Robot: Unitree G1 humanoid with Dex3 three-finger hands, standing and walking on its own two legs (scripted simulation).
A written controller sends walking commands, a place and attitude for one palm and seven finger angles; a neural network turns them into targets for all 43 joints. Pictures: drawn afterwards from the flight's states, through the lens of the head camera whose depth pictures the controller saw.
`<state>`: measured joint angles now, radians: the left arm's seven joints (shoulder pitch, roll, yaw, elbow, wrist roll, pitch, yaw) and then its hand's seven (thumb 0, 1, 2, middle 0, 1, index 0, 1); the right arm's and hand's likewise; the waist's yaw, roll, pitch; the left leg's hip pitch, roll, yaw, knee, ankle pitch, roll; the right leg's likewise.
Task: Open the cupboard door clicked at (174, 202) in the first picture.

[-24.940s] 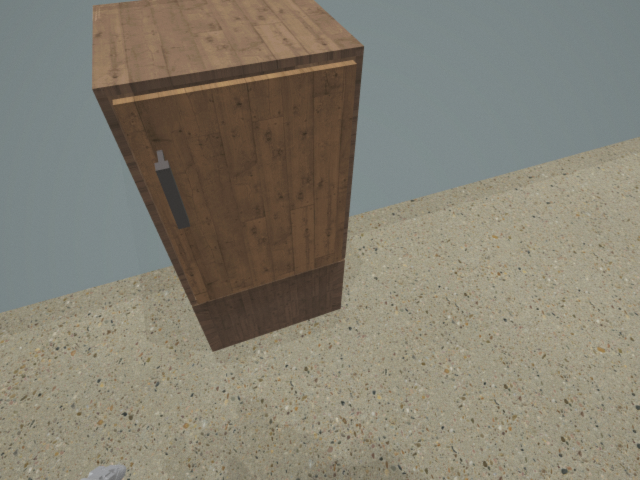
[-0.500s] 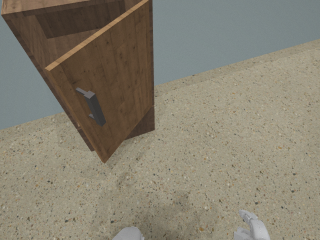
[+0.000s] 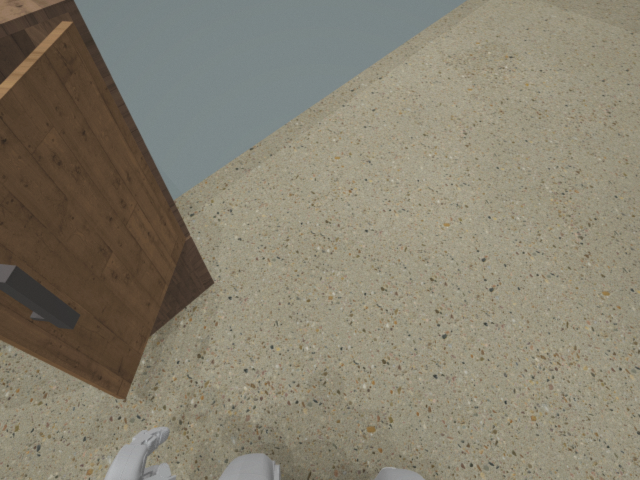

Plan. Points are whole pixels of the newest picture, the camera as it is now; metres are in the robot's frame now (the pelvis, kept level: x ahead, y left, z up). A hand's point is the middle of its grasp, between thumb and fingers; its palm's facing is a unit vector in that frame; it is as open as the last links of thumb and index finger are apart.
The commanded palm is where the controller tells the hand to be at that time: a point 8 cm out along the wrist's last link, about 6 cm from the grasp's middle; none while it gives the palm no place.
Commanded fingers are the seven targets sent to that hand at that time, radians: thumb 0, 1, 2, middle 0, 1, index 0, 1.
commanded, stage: walk to a spot facing it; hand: left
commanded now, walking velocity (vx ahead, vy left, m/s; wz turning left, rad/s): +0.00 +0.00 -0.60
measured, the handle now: (24, 298) +0.33 +0.41 -0.01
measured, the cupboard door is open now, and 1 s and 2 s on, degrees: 36 36 36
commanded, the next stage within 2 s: turn to face it in 1.94 s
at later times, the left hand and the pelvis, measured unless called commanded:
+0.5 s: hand (234, 422) +0.20 +0.14 -0.15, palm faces -0.33 -0.91 -0.23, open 7.4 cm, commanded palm none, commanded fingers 0.00 0.90 0.90 -0.20 -0.30 -0.20 -0.30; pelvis +0.03 -0.01 +0.00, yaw -19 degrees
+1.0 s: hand (257, 374) +0.28 +0.11 -0.17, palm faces -0.53 -0.84 -0.16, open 7.4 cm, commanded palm none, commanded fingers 0.00 0.90 0.90 -0.20 -0.30 -0.20 -0.30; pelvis +0.16 -0.05 +0.01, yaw -37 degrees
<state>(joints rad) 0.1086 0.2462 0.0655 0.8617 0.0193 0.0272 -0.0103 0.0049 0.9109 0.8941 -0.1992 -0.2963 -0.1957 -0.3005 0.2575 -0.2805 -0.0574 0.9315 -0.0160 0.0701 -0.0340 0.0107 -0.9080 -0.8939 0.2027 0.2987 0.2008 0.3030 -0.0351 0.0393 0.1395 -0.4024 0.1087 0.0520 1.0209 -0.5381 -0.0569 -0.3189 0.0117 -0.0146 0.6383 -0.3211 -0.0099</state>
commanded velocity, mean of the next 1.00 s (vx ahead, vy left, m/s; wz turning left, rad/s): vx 0.18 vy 0.00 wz -0.60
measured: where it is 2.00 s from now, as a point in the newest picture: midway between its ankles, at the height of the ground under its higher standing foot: (461, 379)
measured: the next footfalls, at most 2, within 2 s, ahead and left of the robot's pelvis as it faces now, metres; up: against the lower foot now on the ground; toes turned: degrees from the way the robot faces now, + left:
left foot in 0.18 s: +0.08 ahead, +0.13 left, +0.00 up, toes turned -2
right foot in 0.48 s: +0.04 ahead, -0.12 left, +0.00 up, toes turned -23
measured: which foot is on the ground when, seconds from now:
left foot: up 0.00-0.16, down 0.18-0.48, up 0.50-0.86, down 0.88-1.00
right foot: down 0.00-0.18, up 0.20-0.46, down 0.48-0.88, up 0.90-1.00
